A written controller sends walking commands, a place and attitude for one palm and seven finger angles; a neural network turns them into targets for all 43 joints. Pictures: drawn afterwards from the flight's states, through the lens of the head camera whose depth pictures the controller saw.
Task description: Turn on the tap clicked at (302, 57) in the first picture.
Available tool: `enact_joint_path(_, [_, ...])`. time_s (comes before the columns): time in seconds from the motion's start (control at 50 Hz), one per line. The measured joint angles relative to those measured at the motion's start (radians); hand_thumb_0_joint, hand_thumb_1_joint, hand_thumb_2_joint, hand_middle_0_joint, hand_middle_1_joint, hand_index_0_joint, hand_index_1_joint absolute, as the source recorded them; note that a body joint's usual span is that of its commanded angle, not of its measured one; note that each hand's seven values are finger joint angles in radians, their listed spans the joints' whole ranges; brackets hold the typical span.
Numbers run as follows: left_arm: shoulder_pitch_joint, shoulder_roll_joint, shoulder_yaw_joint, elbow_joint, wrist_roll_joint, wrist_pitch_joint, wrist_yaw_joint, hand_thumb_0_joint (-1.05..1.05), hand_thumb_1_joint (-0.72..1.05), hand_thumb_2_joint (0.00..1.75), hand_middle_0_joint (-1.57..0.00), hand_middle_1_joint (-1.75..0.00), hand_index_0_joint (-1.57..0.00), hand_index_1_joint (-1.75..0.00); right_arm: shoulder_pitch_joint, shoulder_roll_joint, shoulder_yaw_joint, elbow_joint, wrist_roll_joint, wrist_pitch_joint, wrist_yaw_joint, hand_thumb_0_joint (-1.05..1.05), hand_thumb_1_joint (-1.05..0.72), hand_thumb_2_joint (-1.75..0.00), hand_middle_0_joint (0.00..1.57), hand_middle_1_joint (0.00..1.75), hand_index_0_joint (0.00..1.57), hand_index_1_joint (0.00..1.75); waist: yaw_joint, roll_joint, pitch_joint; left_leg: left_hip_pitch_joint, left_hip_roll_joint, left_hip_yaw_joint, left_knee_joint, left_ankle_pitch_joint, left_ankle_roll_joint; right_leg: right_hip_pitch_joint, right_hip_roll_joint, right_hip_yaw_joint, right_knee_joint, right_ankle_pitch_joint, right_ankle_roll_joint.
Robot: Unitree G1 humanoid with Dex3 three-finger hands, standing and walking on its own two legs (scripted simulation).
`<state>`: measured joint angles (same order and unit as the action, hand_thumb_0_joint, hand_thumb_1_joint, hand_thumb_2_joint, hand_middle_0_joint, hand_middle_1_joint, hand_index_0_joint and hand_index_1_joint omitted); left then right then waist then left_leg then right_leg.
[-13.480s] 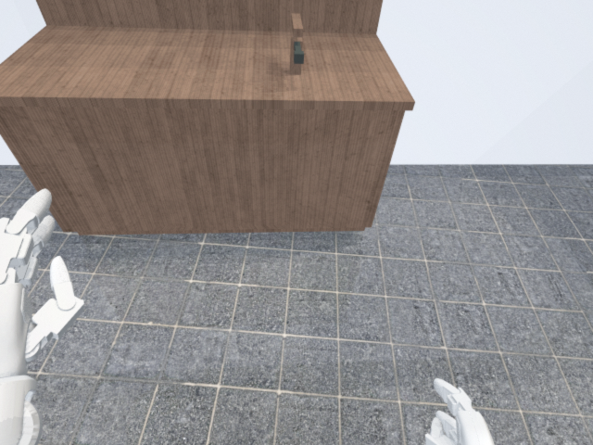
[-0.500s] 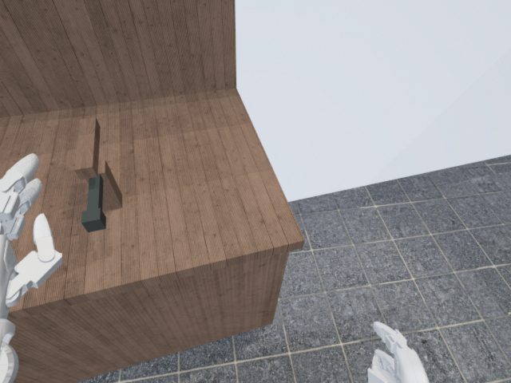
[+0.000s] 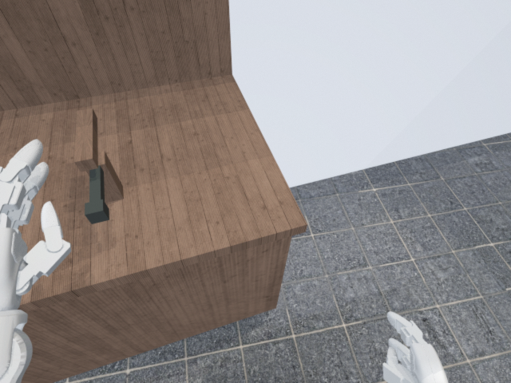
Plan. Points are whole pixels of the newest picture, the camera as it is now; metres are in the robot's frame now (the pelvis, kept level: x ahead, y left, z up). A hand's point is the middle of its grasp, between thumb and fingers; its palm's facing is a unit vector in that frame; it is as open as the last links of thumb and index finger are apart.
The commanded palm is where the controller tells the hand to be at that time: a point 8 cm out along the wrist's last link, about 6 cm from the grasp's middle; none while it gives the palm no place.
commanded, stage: come to a stop and stand still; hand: left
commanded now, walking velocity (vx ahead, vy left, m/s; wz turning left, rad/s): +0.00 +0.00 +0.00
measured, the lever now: (97, 211) +0.35 +0.29 +0.04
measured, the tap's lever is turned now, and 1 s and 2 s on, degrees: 0 0 0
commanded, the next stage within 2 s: look again from close up in 0.68 s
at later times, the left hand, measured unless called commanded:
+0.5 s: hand (2, 247) +0.22 +0.30 +0.17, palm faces +0.40 -0.86 -0.31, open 7.4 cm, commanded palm +0.16 +0.33 +0.18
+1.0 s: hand out of the picture +0.21 +0.30 +0.17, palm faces +0.41 -0.84 -0.36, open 7.4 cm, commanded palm +0.16 +0.34 +0.18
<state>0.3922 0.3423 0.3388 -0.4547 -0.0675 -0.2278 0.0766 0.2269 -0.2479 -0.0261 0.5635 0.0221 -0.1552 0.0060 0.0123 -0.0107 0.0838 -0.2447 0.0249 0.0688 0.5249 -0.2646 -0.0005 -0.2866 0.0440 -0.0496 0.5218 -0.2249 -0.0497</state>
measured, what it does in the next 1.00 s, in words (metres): shifts its weight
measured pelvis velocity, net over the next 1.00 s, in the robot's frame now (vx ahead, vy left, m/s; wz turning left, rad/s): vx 0.01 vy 0.05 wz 0.04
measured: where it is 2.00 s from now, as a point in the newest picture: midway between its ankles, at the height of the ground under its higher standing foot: outside the picture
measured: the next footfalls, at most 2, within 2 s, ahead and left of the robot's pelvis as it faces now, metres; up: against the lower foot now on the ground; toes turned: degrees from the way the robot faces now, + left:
none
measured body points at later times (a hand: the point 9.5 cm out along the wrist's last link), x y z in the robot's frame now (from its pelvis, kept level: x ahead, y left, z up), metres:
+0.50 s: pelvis +0.00 +0.05 +0.01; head +0.02 +0.08 +0.46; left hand +0.19 +0.34 +0.18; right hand +0.20 -0.15 -0.05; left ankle +0.01 +0.12 -0.73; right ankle +0.03 -0.07 -0.73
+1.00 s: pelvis +0.01 +0.05 +0.01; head +0.02 +0.07 +0.46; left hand +0.19 +0.35 +0.19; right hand +0.19 -0.16 -0.07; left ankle +0.01 +0.12 -0.73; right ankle +0.03 -0.07 -0.73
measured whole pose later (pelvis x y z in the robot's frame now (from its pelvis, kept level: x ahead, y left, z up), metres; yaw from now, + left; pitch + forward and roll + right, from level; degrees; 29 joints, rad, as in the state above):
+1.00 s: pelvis +0.01 +0.05 +0.01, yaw +2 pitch -1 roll -1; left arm 0.42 0.36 0.35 -0.49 -0.04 -0.21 0.11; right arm 0.21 -0.19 0.02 0.58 0.01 -0.11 -0.02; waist 0.02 -0.02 0.06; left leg -0.19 -0.04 0.05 0.45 -0.24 0.07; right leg -0.19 -0.01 -0.06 0.39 -0.17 0.01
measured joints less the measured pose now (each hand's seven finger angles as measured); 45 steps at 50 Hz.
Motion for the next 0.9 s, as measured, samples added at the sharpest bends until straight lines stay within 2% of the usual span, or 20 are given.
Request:
enact_joint_path(0.04, [0.061,0.004,-0.034,-0.021,0.010,-0.003,-0.010,0.01,0.89,0.90,-0.20,-0.31,-0.20,-0.30,-0.002,0.012,0.003,0.005,-0.001,0.003,-0.008,0.01,-0.90,-0.90,0.20,0.30,0.20,0.30,-0.014,0.006,-0.009,0.001,-0.005,-0.001,0.005,-0.004,0.008,0.006,-0.004,-0.001,-0.003,0.000,-0.010])
enact_joint_path(0.1, [0.101,0.049,-0.013,-0.021,0.006,-0.004,-0.009,0.01,0.89,0.90,-0.21,-0.31,-0.21,-0.30,0.008,0.040,0.018,0.015,-0.003,0.014,-0.025,0.01,-0.90,-0.90,0.20,0.30,0.20,0.30,-0.022,-0.001,-0.030,-0.002,-0.009,-0.014,0.005,-0.002,0.012,0.018,-0.008,-0.013,-0.023,0.008,-0.006])
enact_joint_path(0.16, [0.078,0.070,0.037,0.000,0.000,-0.003,0.009,0.01,0.88,0.90,-0.22,-0.31,-0.22,-0.30,0.021,0.057,0.037,0.028,-0.008,0.012,-0.036,0.01,-0.90,-0.90,0.20,0.30,0.20,0.30,-0.002,-0.015,-0.042,0.006,-0.014,-0.019,-0.013,0.008,0.019,0.032,-0.013,-0.017,-0.051,0.022,0.002])
enact_joint_path(0.22, [0.024,0.049,0.061,0.027,0.003,-0.007,0.027,0.01,0.89,0.90,-0.22,-0.31,-0.21,-0.30,0.029,0.060,0.052,0.037,-0.010,0.001,-0.037,0.01,-0.90,-0.90,0.20,0.30,0.20,0.30,0.025,-0.021,-0.049,0.016,-0.024,-0.017,-0.037,0.021,0.030,0.044,-0.022,-0.015,-0.075,0.037,0.015])
enact_joint_path(0.26, [-0.010,0.017,0.050,0.043,0.009,-0.005,0.035,0.01,0.89,0.90,-0.21,-0.31,-0.21,-0.30,0.026,0.058,0.058,0.040,-0.010,-0.008,-0.035,0.01,-0.90,-0.90,0.20,0.30,0.20,0.30,0.040,-0.020,-0.050,0.023,-0.033,-0.014,-0.048,0.026,0.038,0.049,-0.029,-0.012,-0.082,0.041,0.023])
enact_joint_path(0.32, [-0.041,-0.029,0.009,0.060,0.025,0.006,0.039,0.01,0.89,0.90,-0.21,-0.31,-0.21,-0.30,0.012,0.058,0.063,0.042,-0.012,-0.015,-0.028,0.01,-0.90,-0.90,0.20,0.30,0.20,0.30,0.050,-0.017,-0.051,0.031,-0.044,-0.012,-0.057,0.029,0.049,0.056,-0.040,-0.009,-0.088,0.043,0.034])
enact_joint_path(0.42, [-0.041,-0.038,-0.037,0.048,0.040,0.027,0.028,0.01,0.89,0.90,-0.20,-0.31,-0.20,-0.30,-0.021,0.072,0.071,0.030,-0.019,-0.012,-0.020,0.01,-0.90,-0.90,0.21,0.30,0.21,0.30,0.036,-0.023,-0.046,0.044,-0.051,-0.009,-0.066,0.028,0.059,0.074,-0.046,-0.005,-0.107,0.048,0.046])
enact_joint_path(0.54, [-0.017,0.022,0.001,-0.006,0.033,0.018,0.022,0.02,0.89,0.90,-0.21,-0.31,-0.21,-0.30,-0.037,0.078,0.070,0.000,-0.021,0.000,-0.020,0.01,-0.90,-0.90,0.21,0.30,0.21,0.30,0.015,-0.034,-0.038,0.049,-0.056,-0.008,-0.072,0.025,0.064,0.084,-0.050,-0.004,-0.125,0.053,0.054])
enact_joint_path(0.64, [0.008,0.032,0.023,-0.024,0.025,0.010,0.022,0.01,0.89,0.90,-0.21,-0.31,-0.21,-0.30,-0.029,0.063,0.058,-0.005,-0.018,0.017,-0.020,0.01,-0.90,-0.90,0.21,0.30,0.21,0.30,0.017,-0.027,-0.037,0.050,-0.061,-0.007,-0.077,0.023,0.069,0.088,-0.055,-0.002,-0.134,0.054,0.062])
enact_joint_path(0.8, [0.021,0.004,-0.002,-0.002,0.029,0.031,0.024,0.01,0.89,0.90,-0.21,-0.31,-0.21,-0.30,-0.017,0.053,0.048,0.010,-0.014,0.042,-0.028,0.01,-0.90,-0.90,0.21,0.30,0.21,0.30,0.023,-0.017,-0.024,0.055,-0.067,-0.007,-0.080,0.024,0.073,0.092,-0.061,-0.002,-0.133,0.052,0.067])
enact_joint_path(0.9, [0.018,0.009,-0.002,-0.019,0.030,0.033,0.029,0.02,0.89,0.90,-0.21,-0.31,-0.21,-0.30,-0.015,0.059,0.049,0.013,-0.015,0.044,-0.031,0.01,-0.90,-0.90,0.21,0.30,0.20,0.30,0.019,-0.018,-0.015,0.056,-0.066,-0.010,-0.077,0.026,0.070,0.093,-0.060,-0.006,-0.129,0.052,0.064])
